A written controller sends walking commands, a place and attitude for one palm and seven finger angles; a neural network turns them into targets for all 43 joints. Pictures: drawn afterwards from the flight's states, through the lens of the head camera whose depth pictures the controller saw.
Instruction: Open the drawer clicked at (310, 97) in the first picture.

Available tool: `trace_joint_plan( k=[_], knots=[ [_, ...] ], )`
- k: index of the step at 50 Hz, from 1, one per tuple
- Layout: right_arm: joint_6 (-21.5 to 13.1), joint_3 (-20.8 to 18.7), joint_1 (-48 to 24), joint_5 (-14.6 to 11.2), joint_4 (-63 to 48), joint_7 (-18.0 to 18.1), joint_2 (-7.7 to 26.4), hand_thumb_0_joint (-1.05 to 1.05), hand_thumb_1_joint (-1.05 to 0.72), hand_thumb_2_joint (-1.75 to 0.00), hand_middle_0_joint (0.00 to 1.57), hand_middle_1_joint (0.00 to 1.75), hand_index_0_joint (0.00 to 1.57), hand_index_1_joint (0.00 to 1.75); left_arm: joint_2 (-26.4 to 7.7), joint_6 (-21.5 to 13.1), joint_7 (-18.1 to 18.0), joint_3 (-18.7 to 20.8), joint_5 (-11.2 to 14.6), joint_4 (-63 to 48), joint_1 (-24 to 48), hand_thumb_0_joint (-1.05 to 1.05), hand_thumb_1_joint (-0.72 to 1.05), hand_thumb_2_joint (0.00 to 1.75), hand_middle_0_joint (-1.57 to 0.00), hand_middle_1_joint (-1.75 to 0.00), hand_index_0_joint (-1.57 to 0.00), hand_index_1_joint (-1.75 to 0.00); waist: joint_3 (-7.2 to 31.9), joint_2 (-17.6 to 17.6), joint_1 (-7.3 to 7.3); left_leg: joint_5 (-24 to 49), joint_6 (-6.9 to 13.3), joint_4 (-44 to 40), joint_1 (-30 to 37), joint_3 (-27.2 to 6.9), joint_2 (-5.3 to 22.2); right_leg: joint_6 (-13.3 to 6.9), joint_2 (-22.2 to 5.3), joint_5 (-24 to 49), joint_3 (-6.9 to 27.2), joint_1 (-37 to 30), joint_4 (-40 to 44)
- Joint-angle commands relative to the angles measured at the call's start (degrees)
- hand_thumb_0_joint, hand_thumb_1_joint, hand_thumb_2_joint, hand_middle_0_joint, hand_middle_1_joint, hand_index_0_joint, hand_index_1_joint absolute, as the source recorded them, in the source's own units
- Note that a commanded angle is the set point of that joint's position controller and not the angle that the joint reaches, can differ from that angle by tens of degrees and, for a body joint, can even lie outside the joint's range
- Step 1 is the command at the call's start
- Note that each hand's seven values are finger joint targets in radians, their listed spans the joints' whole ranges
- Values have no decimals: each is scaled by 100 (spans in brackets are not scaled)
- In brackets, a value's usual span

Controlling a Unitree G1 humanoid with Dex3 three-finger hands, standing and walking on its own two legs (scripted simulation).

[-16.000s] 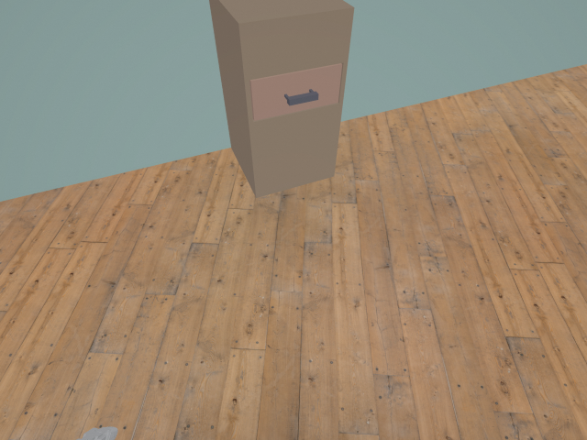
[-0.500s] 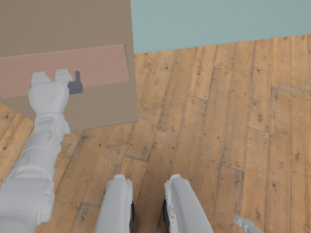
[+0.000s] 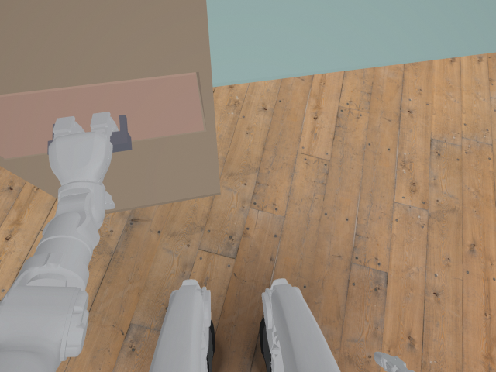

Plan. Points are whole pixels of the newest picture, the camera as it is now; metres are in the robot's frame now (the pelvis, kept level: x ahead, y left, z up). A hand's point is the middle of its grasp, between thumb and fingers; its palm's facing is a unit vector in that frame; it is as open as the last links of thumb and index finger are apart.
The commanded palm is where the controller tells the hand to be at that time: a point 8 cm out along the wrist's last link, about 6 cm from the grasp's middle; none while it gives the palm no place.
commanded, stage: close the thumb around the handle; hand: left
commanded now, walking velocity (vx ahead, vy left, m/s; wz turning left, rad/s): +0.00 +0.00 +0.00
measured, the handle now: (90, 135) +0.51 +0.27 -0.05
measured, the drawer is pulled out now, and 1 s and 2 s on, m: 0.00 0.02 0.11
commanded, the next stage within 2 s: pull the drawer open in 0.54 s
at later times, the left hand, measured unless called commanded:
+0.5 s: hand (94, 167) +0.45 +0.26 -0.07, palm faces -0.02 -0.02 -1.00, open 5.9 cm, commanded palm +0.44 +0.24 -0.02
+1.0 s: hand (94, 177) +0.43 +0.26 -0.07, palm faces -0.04 -0.05 -1.00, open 6.1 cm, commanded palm +0.40 +0.24 -0.02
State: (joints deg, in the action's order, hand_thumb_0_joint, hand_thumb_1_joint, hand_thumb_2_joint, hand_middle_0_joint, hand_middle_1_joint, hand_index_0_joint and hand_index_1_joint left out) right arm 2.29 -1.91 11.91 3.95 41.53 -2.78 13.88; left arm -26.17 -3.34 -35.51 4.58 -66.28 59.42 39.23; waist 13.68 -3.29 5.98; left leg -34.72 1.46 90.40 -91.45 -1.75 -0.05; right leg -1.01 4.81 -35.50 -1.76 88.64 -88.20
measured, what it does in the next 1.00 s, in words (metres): stands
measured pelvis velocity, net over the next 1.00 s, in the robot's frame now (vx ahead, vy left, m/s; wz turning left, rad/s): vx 0.01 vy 0.00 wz -0.01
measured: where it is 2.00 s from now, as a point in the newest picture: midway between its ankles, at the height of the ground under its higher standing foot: (239, 368)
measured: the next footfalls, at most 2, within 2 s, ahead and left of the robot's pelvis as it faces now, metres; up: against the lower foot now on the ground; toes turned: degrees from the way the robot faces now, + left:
none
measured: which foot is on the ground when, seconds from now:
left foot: down 0.00-1.00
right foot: down 0.00-1.00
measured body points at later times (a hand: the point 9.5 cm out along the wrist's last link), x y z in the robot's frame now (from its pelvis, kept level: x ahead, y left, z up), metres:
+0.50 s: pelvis +0.00 +0.00 +0.00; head +0.18 +0.02 +0.41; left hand +0.45 +0.26 -0.02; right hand +0.07 -0.26 -0.14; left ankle +0.04 +0.10 -0.54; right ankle +0.04 -0.11 -0.54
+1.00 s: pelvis +0.01 +0.00 +0.01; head +0.19 +0.01 +0.43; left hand +0.43 +0.26 -0.02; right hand +0.09 -0.26 -0.13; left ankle +0.04 +0.10 -0.54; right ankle +0.04 -0.11 -0.54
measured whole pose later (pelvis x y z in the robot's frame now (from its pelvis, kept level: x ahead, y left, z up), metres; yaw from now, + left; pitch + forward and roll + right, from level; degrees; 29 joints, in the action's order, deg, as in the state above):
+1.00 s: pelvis +0.01 +0.00 +0.01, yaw +0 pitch +35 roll -3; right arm 4.1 -2.7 11.5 3.7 40.6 -3.2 13.6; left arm -24.2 -3.7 -35.0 4.5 -64.5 50.5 30.0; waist 13.4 -2.9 4.6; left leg -35.6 2.0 87.8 -87.5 -0.2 0.3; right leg -0.5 5.1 -35.9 -0.1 85.3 -85.9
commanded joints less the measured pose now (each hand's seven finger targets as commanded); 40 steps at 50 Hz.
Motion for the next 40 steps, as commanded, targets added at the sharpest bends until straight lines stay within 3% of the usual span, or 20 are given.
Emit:
trace_joint_plan(
  k=[1, 9, 11, 17, 25, 28, 30, 32, 35, 38, 40],
  knots=[
    [-64, -328, 845, 19, -292, 44, 955, 0, -90, -90, 20, 30, 20, 30, -1288, -41, -229, 254, 22, -1030, 1598, 0, 0, 52, -34, -125, -34, -125, 3283, -459, -2, 1978, 116, -964, 2741, -47, 75, -128, -83, 1780, -54, -1673, 1103],
    [-92, -321, 812, 20, -267, 60, 965, 0, -90, -90, 20, 30, 20, 30, -1333, -85, -264, 264, 19, -866, 1605, 0, 45, 71, -37, -130, -37, -130, 2950, -227, 76, 1694, 143, -917, 2426, -25, 59, -117, -76, 1562, -26, -1617, 1164],
    [-102, -314, 820, 15, -278, 49, 975, 0, -90, -90, 20, 30, 20, 30, -1311, -86, -255, 225, 14, -874, 1702, 0, 56, 76, -38, -131, -38, -131, 2995, -453, 46, 1706, 122, -958, 2540, -55, 59, -138, -79, 1491, -55, -1499, 1129],
    [-91, -318, 826, 11, -274, 53, 992, 0, -90, -90, 20, 30, 20, 30, -1322, -39, -242, 211, 6, -834, 1769, 0, 90, 90, -40, -135, -40, -135, 3086, -432, 77, 1773, 115, -947, 2640, -88, 73, -135, -74, 1515, -81, -1431, 1097],
    [-75, -331, 844, 3, -296, 55, 978, 0, -90, -90, 20, 30, 20, 30, -1088, -2, -152, 38, 81, -949, 1858, 0, 90, 90, -40, -135, -40, -135, 3185, -499, 110, 1849, 109, -994, 2832, -120, 77, -137, -80, 1553, -104, -1404, 1121],
    [-62, -305, 862, -5, -275, 76, 987, 0, -90, -90, 20, 30, 20, 30, -1304, -1, -144, 140, 55, -891, 1890, 0, 90, 90, -40, -135, -40, -135, 3101, -413, 94, 1782, 125, -950, 2641, -87, 68, -130, -74, 1550, -76, -1482, 1121],
    [-73, -309, 868, 6, -268, 76, 984, 0, -90, -90, 20, 30, 20, 30, -1191, -11, -135, 63, 49, -925, 1954, 0, 90, 90, -40, -135, -40, -135, 3163, -488, 129, 1851, 119, -968, 2755, -117, 76, -138, -81, 1586, -90, -1413, 1110],
    [-55, -318, 877, 0, -285, 71, 988, 0, -90, -90, 20, 30, 20, 30, -1297, -32, -150, 176, 33, -930, 1785, 0, 90, 90, -40, -135, -40, -135, 3218, -492, 39, 1907, 107, -968, 2807, -106, 73, -149, -69, 1611, -94, -1456, 1093],
    [-35, -333, 820, 2, -334, 45, 947, 0, -90, -90, 20, 30, 20, 30, -990, -40, -116, 77, 119, -944, 1331, 0, 90, 90, -40, -135, -40, -135, 3212, -399, -39, 1965, 105, -1040, 2860, -80, 61, -154, -68, 1719, -84, -1613, 1142],
    [10, -327, 757, -18, -380, 38, 940, 0, -90, -90, 20, 30, 20, 30, -1072, -103, -92, 176, 164, -1208, 980, 0, 90, 90, -40, -135, -40, -135, 3237, -399, -173, 2024, 105, -1064, 2864, -34, 65, -159, -67, 1844, -38, -1776, 1134],
    [34, -353, 739, -17, -433, 16, 912, 0, -90, -90, 20, 30, 20, 30, -857, -126, -60, 133, 209, -1307, 535, 0, 90, 90, -40, -135, -40, -135, 3328, -357, -239, 2265, 95, -1135, 3050, -47, 67, -171, -72, 2102, -55, -1924, 1128]
  ],
)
